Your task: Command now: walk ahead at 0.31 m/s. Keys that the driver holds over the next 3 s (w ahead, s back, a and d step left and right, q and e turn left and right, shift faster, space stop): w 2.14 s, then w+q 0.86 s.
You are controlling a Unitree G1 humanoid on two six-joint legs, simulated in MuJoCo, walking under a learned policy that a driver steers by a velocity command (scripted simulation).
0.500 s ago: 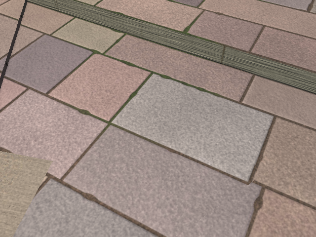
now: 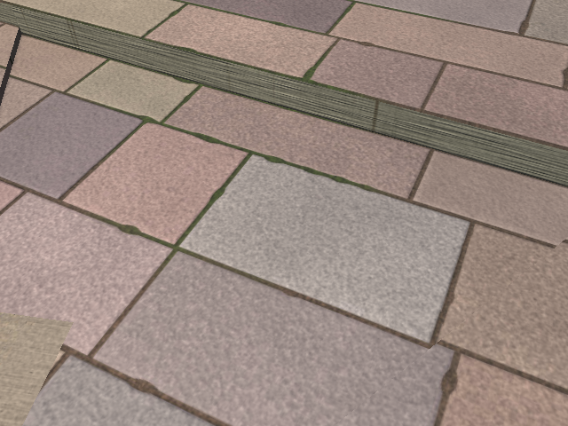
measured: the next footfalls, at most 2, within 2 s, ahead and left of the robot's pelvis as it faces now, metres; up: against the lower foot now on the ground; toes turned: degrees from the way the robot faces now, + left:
right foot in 0.20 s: +0.14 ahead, -0.17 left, +0.00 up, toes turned -3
left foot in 0.74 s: +0.53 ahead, +0.03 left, -0.02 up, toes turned -1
